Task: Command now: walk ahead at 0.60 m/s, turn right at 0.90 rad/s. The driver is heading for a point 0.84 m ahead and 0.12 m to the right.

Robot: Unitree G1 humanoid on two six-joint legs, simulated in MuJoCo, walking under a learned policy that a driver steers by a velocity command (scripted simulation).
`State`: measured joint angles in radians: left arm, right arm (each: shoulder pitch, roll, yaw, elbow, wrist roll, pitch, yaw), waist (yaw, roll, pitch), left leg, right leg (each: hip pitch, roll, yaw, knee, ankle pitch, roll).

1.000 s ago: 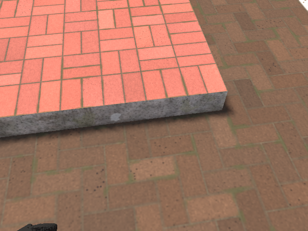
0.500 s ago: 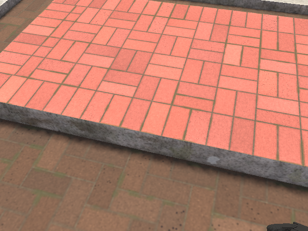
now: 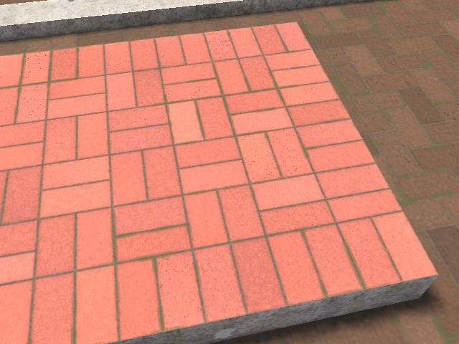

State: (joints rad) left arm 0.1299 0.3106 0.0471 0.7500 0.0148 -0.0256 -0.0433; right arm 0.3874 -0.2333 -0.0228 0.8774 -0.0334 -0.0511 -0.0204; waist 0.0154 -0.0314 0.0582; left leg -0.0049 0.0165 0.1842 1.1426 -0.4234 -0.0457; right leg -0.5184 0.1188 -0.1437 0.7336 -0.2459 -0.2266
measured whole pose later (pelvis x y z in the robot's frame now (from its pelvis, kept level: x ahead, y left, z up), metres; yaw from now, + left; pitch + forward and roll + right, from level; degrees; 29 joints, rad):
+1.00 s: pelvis +0.51 +0.09 +0.04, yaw -37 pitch +1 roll -3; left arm 0.29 0.32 0.06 0.91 -0.03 0.01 0.04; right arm 0.08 -0.18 0.04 0.46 -0.01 -0.08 -0.01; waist -0.06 -0.19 0.08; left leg -1.04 0.01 -0.13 1.73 -0.60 -0.04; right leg 0.02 -0.12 -0.04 0.21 -0.21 0.08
